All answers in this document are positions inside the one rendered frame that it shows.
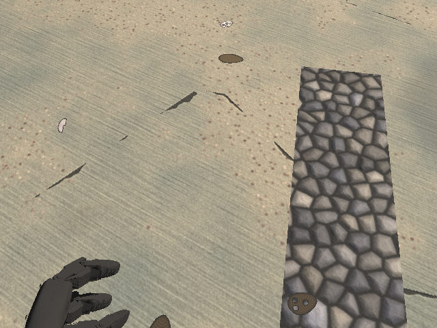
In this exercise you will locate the left robot hand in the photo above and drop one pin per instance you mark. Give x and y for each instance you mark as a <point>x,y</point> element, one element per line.
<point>56,305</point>

